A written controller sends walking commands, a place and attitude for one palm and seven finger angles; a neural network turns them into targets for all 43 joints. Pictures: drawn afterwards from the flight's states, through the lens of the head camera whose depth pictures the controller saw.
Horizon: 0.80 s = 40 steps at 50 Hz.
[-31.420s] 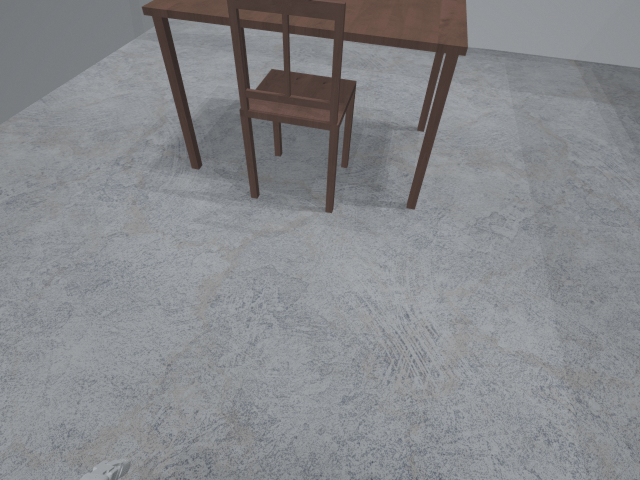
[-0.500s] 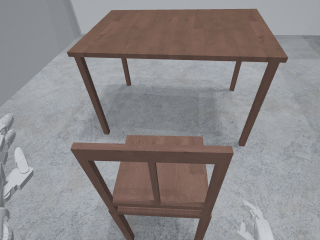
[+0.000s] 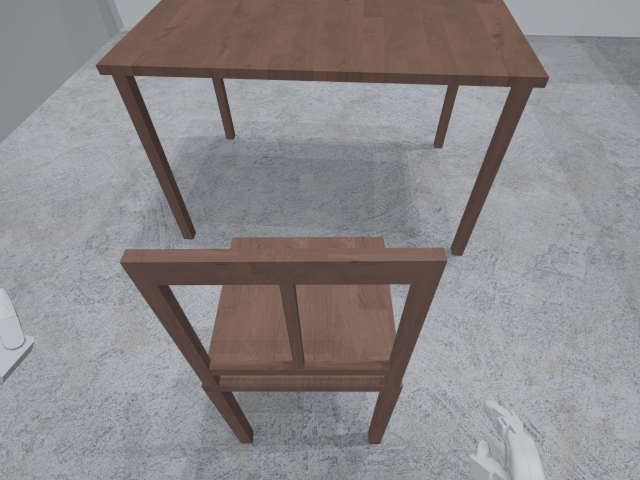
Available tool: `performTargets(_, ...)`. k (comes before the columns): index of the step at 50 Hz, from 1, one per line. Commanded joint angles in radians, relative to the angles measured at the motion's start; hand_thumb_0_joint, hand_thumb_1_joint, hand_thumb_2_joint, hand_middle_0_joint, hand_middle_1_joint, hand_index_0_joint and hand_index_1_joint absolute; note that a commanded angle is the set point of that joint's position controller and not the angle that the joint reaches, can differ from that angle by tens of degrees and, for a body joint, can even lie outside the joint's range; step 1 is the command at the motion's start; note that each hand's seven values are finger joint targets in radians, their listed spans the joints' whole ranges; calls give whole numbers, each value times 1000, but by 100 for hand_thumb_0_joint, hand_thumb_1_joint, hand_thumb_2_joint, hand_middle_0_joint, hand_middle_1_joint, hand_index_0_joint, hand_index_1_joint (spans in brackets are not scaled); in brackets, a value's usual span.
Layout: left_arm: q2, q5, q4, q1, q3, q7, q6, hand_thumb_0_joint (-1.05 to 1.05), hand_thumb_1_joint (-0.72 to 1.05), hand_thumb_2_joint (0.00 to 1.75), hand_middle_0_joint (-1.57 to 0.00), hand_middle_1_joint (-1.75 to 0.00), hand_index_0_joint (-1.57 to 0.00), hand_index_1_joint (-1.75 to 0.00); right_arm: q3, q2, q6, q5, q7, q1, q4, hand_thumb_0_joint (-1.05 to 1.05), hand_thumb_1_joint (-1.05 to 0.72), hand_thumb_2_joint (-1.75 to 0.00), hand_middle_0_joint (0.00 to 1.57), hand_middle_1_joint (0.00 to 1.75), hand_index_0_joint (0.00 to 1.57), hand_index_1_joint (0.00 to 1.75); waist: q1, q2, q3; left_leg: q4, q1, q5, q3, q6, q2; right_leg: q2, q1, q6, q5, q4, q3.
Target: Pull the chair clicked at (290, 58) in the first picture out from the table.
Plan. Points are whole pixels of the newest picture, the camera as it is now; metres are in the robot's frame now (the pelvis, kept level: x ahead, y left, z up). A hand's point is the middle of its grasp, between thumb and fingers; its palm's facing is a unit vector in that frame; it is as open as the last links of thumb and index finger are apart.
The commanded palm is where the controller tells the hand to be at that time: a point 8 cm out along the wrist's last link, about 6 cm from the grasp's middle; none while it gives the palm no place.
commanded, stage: step back with the hand held close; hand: left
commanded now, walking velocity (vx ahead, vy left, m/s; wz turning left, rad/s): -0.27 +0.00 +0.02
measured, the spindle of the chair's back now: (294, 329) +0.35 +0.07 -0.08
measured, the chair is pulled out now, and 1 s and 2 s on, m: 0.60 0.60 0.60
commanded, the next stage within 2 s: stop stepping back and stand still in 1.82 s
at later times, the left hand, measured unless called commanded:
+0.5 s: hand out of the picture +0.16 +0.27 +0.17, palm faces +0.50 -0.70 -0.51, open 7.4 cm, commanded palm +0.10 +0.30 +0.19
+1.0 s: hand (19, 363) +0.18 +0.26 +0.17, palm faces +0.49 -0.73 -0.48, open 7.4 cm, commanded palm +0.10 +0.30 +0.19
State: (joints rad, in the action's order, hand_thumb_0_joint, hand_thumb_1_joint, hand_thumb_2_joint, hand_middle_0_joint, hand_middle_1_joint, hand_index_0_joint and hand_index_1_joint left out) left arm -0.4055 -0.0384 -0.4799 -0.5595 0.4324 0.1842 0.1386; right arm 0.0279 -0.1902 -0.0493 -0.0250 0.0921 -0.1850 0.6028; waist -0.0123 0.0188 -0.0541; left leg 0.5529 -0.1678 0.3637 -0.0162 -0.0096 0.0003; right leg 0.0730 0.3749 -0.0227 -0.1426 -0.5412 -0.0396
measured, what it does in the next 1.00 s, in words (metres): stands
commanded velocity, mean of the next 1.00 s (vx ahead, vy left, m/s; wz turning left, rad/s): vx -0.37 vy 0.00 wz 0.00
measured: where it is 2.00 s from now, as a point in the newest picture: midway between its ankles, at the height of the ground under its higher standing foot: outside the picture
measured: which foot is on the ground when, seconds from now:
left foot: down 0.00-1.00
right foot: down 0.00-1.00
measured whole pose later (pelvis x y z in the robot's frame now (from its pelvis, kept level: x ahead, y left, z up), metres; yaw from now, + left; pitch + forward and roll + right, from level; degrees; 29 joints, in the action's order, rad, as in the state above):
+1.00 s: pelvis -0.03 +0.00 -0.01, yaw +2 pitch +2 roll +0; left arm -0.40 -0.01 -0.55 -0.52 0.45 0.19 0.21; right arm 0.04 -0.20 -0.09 0.01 0.07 -0.17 0.64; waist 0.00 -0.02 -0.03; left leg 0.69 -0.35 0.38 0.02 -0.02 0.01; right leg 0.06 0.49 -0.01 -0.11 -0.56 -0.06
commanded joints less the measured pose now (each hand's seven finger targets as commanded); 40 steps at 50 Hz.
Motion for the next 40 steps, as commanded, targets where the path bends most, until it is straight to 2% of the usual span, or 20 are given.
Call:
performTargets(1, -145, 16, -195, 79, 75, 26, 46, 0, 90, 90, -20, -30, -20, -30, 34, -135, -61, 6, 16, 74, -162, 0, -90, -90, 20, 30, 20, 30, 0, -1, 63, -149, -307, 49, 60, 43, 88, 57, -229, 28, 18, 61, 119)
performTargets(3, -160, 23, -206, 112, 79, 29, 48, 0, 90, 90, -20, -30, -20, -30, 29, -137, -66, 10, 15, 66, -163, 0, -90, -90, 20, 30, 20, 30, -2, -47, 50, -117, -297, 130, 55, 47, 63, 69, -168, 33, -151, 144, 160)
performTargets(4, -193, 25, -224, 127, 99, 35, 49, 0, 90, 90, -20, -30, -20, -30, 29, -139, -68, 9, 18, 67, -155, 0, -90, -90, 20, 30, 20, 30, 0, -31, 48, -111, -281, 155, 49, 50, 59, 77, -147, 36, -213, 179, 178)
performTargets(5, -178, 25, -221, 127, 93, 36, 52, 0, 90, 90, -20, -30, -20, -30, 20, -132, -70, 13, 17, 59, -161, 0, -90, -90, 20, 30, 20, 30, -3, -47, 60, -102, -274, 166, 49, 52, 52, 83, -138, 35, -278, 197, 170)
performTargets(8, -207, 29, -237, 120, 124, 39, 64, 0, 90, 90, -20, -30, -20, -30, 20, -138, -74, 18, 13, 56, -167, 0, -90, -90, 20, 30, 20, 30, -7, -59, 92, -83, -262, 166, 54, 54, 46, 87, -128, 35, -360, 232, 178)
performTargets(9, -230, 28, -234, 100, 148, 45, 67, 0, 90, 90, -20, -30, -20, -30, 23, -140, -74, 14, 16, 62, -158, 0, -90, -90, 20, 30, 20, 30, -6, -32, 105, -97, -263, 170, 61, 56, 53, 85, -144, 37, -357, 233, 178)
performTargets(12, -199, 27, -255, 55, 142, 43, 78, 0, 90, 90, -20, -30, -20, -30, 23, -146, -78, 14, 8, 56, -175, 0, -90, -90, 20, 30, 20, 30, -7, 35, 129, -158, -334, 165, 92, 60, 77, 53, -224, 23, -285, 161, 130)
performTargets(16, -195, 25, -240, 3, 155, 45, 77, 0, 90, 90, -20, -30, -20, -30, 39, -149, -80, 13, 4, 63, -163, 0, -90, -90, 20, 30, 20, 30, -5, 43, 150, -153, -366, 19, 93, 53, 95, 40, -294, 19, -25, 85, 100)
performTargets(18, -186, 27, -221, 7, 153, 43, 81, 0, 90, 90, -20, -30, -20, -30, 43, -147, -81, 14, 2, 66, -156, 0, -90, -90, 20, 30, 20, 30, -5, 46, 147, -155, -403, 21, 93, 52, 104, 44, -316, 19, 30, 50, 94)
performTargets(20, -161, 34, -201, 11, 139, 43, 83, 0, 90, 90, -20, -30, -20, -30, 44, -148, -86, 9, 3, 62, -154, 0, -90, -90, 20, 30, 20, 30, -4, 96, 112, -204, -515, 163, 111, 70, 130, 27, -360, 12, -36, -17, 88)
performTargets(23, -169, 45, -215, 71, 135, 40, 90, 0, 90, 90, -20, -30, -20, -30, 49, -155, -92, 11, 4, 56, -157, 0, -90, -90, 20, 30, 20, 30, -5, 51, 60, -186, -600, 229, 120, 79, 130, 22, -351, 13, -63, -38, 107)
performTargets(25, -171, 41, -228, 92, 124, 40, 92, 0, 90, 90, -20, -30, -20, -30, 46, -148, -96, 14, 7, 47, -146, 0, -90, -90, 20, 30, 20, 30, 0, 6, 62, -137, -527, 204, 102, 68, 98, 47, -280, 27, -65, 23, 139)
performTargets(28, -186, 43, -261, 136, 119, 39, 101, 0, 90, 90, -20, -30, -20, -30, 44, -151, -102, 25, 1, 36, -136, 0, -90, -90, 20, 30, 20, 30, 2, -77, 80, -56, -414, 202, 75, 51, 49, 85, -154, 45, -197, 149, 186)
performTargets(29, -212, 42, -254, 129, 141, 44, 101, 0, 90, 90, -20, -30, -20, -30, 45, -153, -100, 27, 5, 48, -120, 0, -90, -90, 20, 30, 20, 30, 3, -50, 81, -51, -378, 191, 69, 52, 48, 94, -128, 52, -212, 178, 202)
performTargets(30, -184, 39, -259, 120, 118, 42, 103, 0, 90, 90, -20, -30, -20, -30, 38, -143, -97, 29, 1, 39, -123, 0, -90, -90, 20, 30, 20, 30, 5, -46, 99, -49, -352, 178, 70, 51, 44, 97, -120, 51, -235, 190, 191)
performTargets(31, -199, 44, -275, 120, 131, 44, 108, 0, 90, 90, -20, -30, -20, -30, 40, -151, -96, 32, 0, 40, -124, 0, -90, -90, 20, 30, 20, 30, 7, -45, 112, -65, -354, 171, 79, 53, 49, 90, -129, 47, -230, 184, 177)
performTargets(33, -201, 42, -267, 79, 150, 45, 112, 0, 90, 90, -20, -30, -20, -30, 44, -148, -90, 31, -4, 44, -123, 0, -90, -90, 20, 30, 20, 30, 5, -22, 152, -92, -364, 153, 88, 55, 62, 75, -175, 37, -202, 157, 153)
performTargets(34, -216, 45, -257, 52, 175, 48, 114, 0, 90, 90, -20, -30, -20, -30, 47, -153, -88, 30, -1, 58, -120, 0, -90, -90, 20, 30, 20, 30, 2, 24, 161, -125, -397, 143, 104, 61, 81, 60, -222, 34, -161, 124, 137)
performTargets(38, -194, 49, -297, 26, 185, 36, 131, 0, 90, 90, -20, -30, -20, -30, 54, -151, -94, 23, -4, 61, -142, 0, -90, -90, 20, 30, 20, 30, 1, 107, 196, -180, -564, 51, 148, 83, 155, 4, -410, 11, 120, -99, 64)
performTargets(40, -178, 40, -278, 6, 178, 34, 129, 0, 90, 90, -20, -30, -20, -30, 55, -137, -100, 19, -1, 60, -138, 0, -90, -90, 20, 30, 20, 30, 5, 117, 202, -163, -553, -28, 143, 75, 160, 9, -421, 12, 255, -140, 50)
